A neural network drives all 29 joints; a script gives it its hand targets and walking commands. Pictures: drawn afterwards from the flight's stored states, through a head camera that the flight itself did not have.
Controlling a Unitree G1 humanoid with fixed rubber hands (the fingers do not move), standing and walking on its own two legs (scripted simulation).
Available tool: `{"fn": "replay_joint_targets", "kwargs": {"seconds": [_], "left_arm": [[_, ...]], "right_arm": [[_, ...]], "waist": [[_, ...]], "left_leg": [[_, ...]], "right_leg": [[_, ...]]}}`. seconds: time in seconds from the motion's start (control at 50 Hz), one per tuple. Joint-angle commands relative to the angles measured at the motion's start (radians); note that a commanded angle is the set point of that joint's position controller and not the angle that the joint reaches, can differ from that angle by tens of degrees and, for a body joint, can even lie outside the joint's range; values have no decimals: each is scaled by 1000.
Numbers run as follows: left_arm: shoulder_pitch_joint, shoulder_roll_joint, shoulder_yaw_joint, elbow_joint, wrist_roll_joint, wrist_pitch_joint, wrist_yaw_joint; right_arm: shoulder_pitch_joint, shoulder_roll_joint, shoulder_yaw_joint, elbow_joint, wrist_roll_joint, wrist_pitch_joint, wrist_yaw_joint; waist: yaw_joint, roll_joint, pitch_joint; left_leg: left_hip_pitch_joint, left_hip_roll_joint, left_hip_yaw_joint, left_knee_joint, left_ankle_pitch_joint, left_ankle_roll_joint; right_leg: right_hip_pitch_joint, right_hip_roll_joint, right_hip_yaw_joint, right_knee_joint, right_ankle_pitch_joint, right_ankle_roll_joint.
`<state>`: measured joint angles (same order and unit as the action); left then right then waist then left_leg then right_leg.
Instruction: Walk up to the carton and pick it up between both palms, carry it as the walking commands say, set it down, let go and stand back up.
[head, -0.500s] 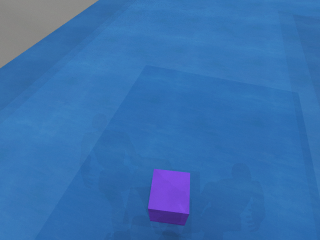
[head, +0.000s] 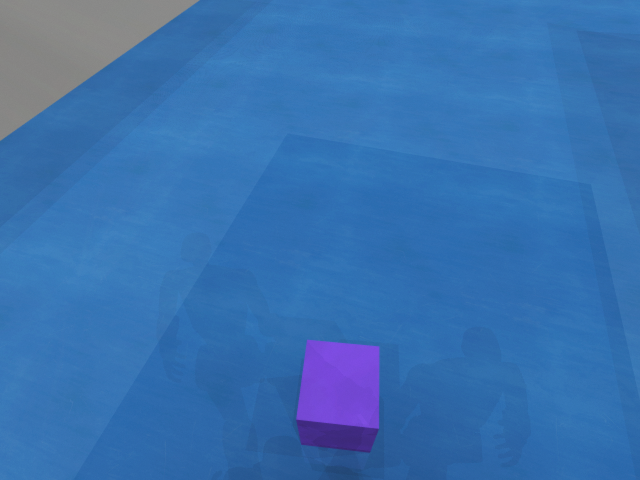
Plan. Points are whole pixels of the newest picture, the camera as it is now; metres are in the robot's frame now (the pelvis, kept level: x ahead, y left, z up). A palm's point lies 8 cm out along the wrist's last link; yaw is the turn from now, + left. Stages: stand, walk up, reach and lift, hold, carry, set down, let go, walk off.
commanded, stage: walk up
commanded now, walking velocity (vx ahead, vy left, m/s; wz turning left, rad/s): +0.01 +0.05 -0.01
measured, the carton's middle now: (339, 397) +0.43 -0.03 -0.64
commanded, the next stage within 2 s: stand in 1.78 s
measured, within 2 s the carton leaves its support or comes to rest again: neither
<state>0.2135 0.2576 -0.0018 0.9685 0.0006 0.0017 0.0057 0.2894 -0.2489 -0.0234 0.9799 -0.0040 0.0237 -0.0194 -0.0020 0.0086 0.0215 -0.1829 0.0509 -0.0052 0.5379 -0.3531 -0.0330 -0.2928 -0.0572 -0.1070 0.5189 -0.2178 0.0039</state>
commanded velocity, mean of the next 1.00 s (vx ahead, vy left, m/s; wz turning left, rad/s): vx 0.07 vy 0.06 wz -0.04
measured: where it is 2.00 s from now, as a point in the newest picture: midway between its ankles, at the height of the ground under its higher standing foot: outside the picture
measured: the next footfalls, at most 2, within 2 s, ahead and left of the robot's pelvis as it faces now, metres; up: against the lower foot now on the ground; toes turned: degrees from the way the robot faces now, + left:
none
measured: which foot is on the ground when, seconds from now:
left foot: down 0.00-1.00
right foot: down 0.00-1.00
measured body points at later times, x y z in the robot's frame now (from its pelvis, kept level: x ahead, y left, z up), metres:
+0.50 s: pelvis +0.00 +0.00 +0.00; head +0.02 +0.00 +0.45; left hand +0.07 +0.26 -0.14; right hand +0.03 -0.27 -0.14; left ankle -0.04 +0.14 -0.73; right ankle +0.03 -0.13 -0.73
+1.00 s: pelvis +0.00 +0.00 +0.00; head +0.01 +0.01 +0.45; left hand +0.07 +0.27 -0.14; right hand +0.02 -0.26 -0.14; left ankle -0.04 +0.14 -0.73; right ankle +0.03 -0.13 -0.73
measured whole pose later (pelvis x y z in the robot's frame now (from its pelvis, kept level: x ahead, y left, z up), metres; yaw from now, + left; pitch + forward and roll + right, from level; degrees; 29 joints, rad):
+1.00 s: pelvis +0.00 +0.00 +0.00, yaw -1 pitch +0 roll -1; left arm 0.22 0.26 0.00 0.97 0.00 0.01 0.01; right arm 0.30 -0.25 -0.02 0.98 0.00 0.02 -0.02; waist 0.00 0.01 0.01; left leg -0.18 0.04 0.00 0.54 -0.36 -0.02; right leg -0.29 -0.05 -0.09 0.52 -0.22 0.00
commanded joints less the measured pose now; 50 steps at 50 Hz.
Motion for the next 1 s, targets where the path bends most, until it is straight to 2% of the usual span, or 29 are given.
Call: {"fn": "replay_joint_targets", "kwargs": {"seconds": [0.0,0.06,0.1,0.14,0.16,0.2,0.22,0.24,0.26,0.28,0.3,0.32,0.36,0.42,0.44,0.48,0.54,0.56,0.62,0.64,0.68,0.7,0.72,0.74,0.78,0.86,0.9,0.94,0.98], "left_arm": [[10,47,44,-32,15,-19,11],[46,73,43,-9,26,-15,-3],[54,56,52,-14,37,-26,5],[5,95,51,-11,29,-18,-2],[-10,97,46,-24,36,-22,7],[28,94,50,-14,15,-28,4],[37,86,56,-46,17,-20,-3],[-6,73,54,-29,18,-13,0],[55,73,58,-31,28,-23,8],[43,104,61,-18,14,-22,9],[96,147,74,-26,26,-26,17],[65,95,61,-28,26,-29,9],[34,94,63,-33,31,-15,1],[21,51,47,-13,20,-16,12],[16,63,58,-33,31,-22,8],[47,121,66,-26,23,-41,15],[52,150,66,4,20,-20,12],[-11,108,57,-18,16,-12,12],[-20,29,30,-35,21,-2,-1],[-9,49,39,-24,18,-6,1],[48,68,51,-26,32,-30,-2],[75,111,61,-6,33,-41,2],[169,167,79,3,42,-33,7],[99,197,75,10,32,-23,10],[177,203,89,10,38,-15,19],[-17,85,48,-22,8,-11,12],[13,75,51,-28,7,-12,10],[39,62,46,-12,10,-1,13],[-7,35,37,-15,18,4,2]], "right_arm": [[10,-164,-33,-33,-8,-9,-21],[23,-102,-25,-42,-29,-9,-16],[31,-99,-22,-18,-29,-1,-25],[78,-99,-15,-21,-29,-15,-5],[78,-141,-33,-22,-26,-7,-17],[51,-102,-16,-16,-21,-29,-14],[84,-124,-16,-4,-28,-28,-2],[23,-119,-13,-27,-24,-24,-12],[28,-165,-33,-26,-14,-15,-13],[26,-109,-20,-32,-8,-22,-17],[69,-176,-42,-29,-21,-18,-16],[63,-101,-21,-26,-18,-8,-19],[89,-125,-25,-17,-35,-9,-11],[51,-117,-14,-16,-24,-33,-9],[32,-138,-34,-24,-27,-14,-14],[34,-125,-31,-37,-18,-22,-17],[84,-86,-19,-20,-18,-19,-8],[52,-88,-11,-19,-12,-11,-17],[101,-146,-23,-12,-30,-25,-8],[11,-176,-33,-39,-19,-19,-18],[3,-168,-40,-24,-32,-16,-16],[-10,-156,-38,-40,-26,-13,-21],[16,-146,-53,-48,-20,-5,-4],[-1,-70,-9,-63,-17,4,-17],[28,-105,-20,-27,-25,18,-10],[120,-88,-13,-9,-9,-20,-14],[16,-164,-26,-31,-11,-25,-2],[7,-137,-24,-40,-9,-14,-10],[89,-142,-29,8,-28,-7,-16]], "waist": [[14,116,6],[5,116,-12],[16,12,37],[-29,-68,-20],[-28,-13,74],[-18,9,-26],[-13,79,-67],[7,-5,83],[20,102,18],[5,-42,-15],[20,44,-108],[6,-61,-25],[-21,55,-48],[-8,41,-3],[16,94,48],[9,37,-58],[-30,-146,-79],[-27,-74,7],[-43,221,47],[-6,158,121],[40,125,-20],[23,22,-4],[49,-104,-103],[16,-280,27],[46,-192,29],[-57,-41,-10],[-5,71,-71],[7,69,-19],[-24,115,62]], "left_leg": [[13,140,-76,-193,369,108],[43,87,-18,-220,-89,103],[-70,38,54,-163,38,71],[34,31,21,-138,-109,73],[-2,17,26,-134,117,56],[61,65,-8,-150,163,48],[51,67,-32,-208,-150,75],[19,114,-78,-253,140,62],[14,57,28,-151,294,55],[76,82,3,-128,386,45],[47,29,68,-89,179,47],[19,34,50,-106,144,45],[82,70,-17,-193,-161,73],[35,123,-92,-257,5,96],[-10,52,34,-176,117,78],[-13,36,33,-73,373,49],[35,-7,87,-44,-32,41],[30,36,31,-118,161,43],[113,190,-158,-334,-119,129],[46,233,-141,-273,245,129],[-10,94,-9,-188,130,108],[-17,56,54,-72,222,64],[-105,-40,130,93,-127,36],[-136,-18,56,71,-33,18],[-217,-62,112,154,-125,13],[126,56,11,-195,287,22],[116,174,-89,-187,437,73],[56,179,-118,-233,346,104],[8,205,-189,-329,-251,142]], "right_leg": [[20,12,57,-4,158,13],[16,6,64,-26,-17,-12],[69,-49,130,-91,129,-23],[-27,-52,208,-195,-207,-58],[-53,-116,245,-192,137,-33],[8,-69,185,-154,212,-49],[5,-31,157,-106,-154,-41],[-40,-19,117,-82,147,-4],[46,-65,160,-77,332,-13],[27,-43,132,-56,438,-26],[95,-102,176,-70,335,-43],[31,-99,193,-85,375,-40],[-56,-31,169,-84,-132,-36],[-13,15,93,-45,65,-24],[26,-37,125,-58,197,-15],[128,-118,192,-50,588,-56],[48,-137,261,-148,187,-103],[-3,-138,258,-139,308,-63],[-147,41,44,29,-48,-1],[-136,35,29,28,7,17],[73,5,36,-9,17,-4],[35,-65,140,-69,290,-21],[157,-191,382,-168,-7,-100],[79,-222,388,-209,286,-123],[115,-303,481,-255,64,-167],[-27,-88,159,-110,393,-34],[-17,23,35,-27,194,17],[-10,45,34,6,81,17],[-84,48,26,52,-115,-4]]}}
